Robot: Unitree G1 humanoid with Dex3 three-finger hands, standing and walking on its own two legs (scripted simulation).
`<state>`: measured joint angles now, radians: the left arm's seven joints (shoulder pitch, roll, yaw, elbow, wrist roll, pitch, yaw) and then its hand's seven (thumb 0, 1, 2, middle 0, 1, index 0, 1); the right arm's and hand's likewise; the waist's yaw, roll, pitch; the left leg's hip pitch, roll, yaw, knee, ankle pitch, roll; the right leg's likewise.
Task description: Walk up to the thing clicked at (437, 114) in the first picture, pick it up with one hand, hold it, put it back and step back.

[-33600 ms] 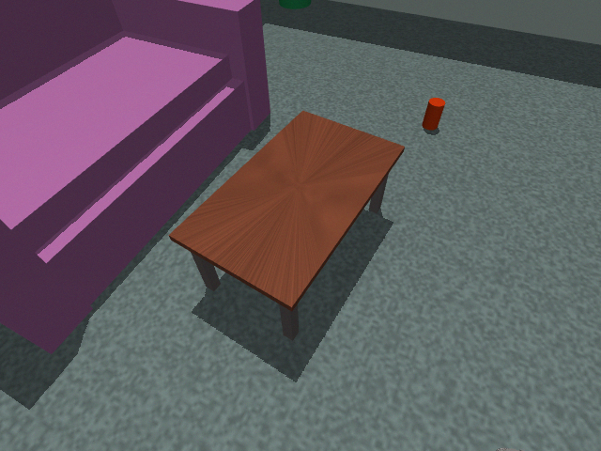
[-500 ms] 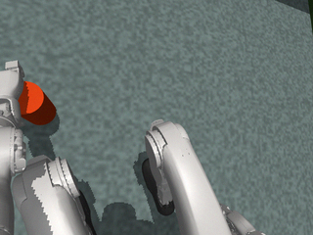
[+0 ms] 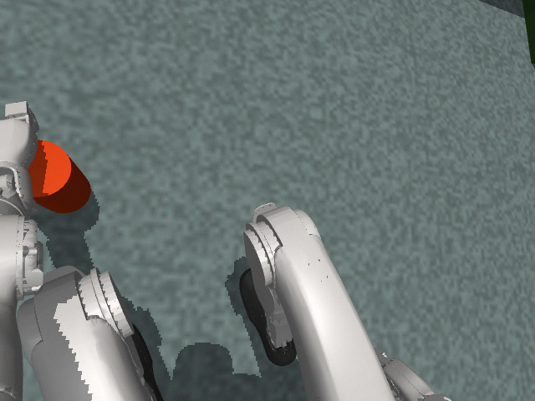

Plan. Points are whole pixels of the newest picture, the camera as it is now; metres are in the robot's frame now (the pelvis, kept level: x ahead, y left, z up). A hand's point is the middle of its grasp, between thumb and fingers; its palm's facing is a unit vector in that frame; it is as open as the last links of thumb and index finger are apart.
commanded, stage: rest palm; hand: left
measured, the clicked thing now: (53, 180) +0.47 +0.21 -0.24
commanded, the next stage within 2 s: none
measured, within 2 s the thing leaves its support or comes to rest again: neither
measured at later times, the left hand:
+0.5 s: hand (18, 171) +0.48 +0.24 -0.18, palm faces -0.48 -0.05 -0.88, open 13.8 cm
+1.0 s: hand (19, 170) +0.48 +0.24 -0.18, palm faces -0.47 -0.06 -0.88, open 14.3 cm
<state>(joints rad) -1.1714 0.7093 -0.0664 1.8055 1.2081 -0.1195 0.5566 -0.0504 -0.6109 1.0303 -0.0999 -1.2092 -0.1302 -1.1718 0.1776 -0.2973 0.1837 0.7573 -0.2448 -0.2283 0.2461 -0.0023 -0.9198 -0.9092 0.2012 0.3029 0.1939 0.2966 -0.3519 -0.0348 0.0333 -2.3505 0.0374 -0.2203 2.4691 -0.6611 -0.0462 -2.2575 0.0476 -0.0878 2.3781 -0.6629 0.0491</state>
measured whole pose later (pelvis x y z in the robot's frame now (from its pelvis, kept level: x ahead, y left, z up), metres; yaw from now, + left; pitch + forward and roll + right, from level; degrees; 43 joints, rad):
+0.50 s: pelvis +0.00 +0.00 +0.00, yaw +0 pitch +30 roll -9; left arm -1.18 0.71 -0.08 1.80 1.20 -0.12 0.53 -0.04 -0.61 1.08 -0.10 -1.23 -0.12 -1.20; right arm 0.18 -0.30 0.19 0.74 -0.24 -0.22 0.24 0.00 -0.92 -0.91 0.20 0.30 0.19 0.30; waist -0.35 -0.03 0.04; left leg -2.35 0.03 -0.22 2.46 -0.66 -0.04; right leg -2.25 0.05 -0.09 2.37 -0.66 0.05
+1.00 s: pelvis +0.00 +0.00 +0.00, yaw +0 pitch +31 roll -9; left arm -1.17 0.70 -0.07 1.78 1.20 -0.11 0.53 -0.03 -0.61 1.03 -0.08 -1.12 -0.08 -1.12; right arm 0.18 -0.30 0.18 0.74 -0.24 -0.20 0.22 0.00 -0.92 -0.91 0.20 0.30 0.19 0.30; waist -0.35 -0.03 0.03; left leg -2.35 0.03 -0.21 2.46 -0.66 -0.05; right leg -2.26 0.05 -0.08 2.37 -0.67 0.05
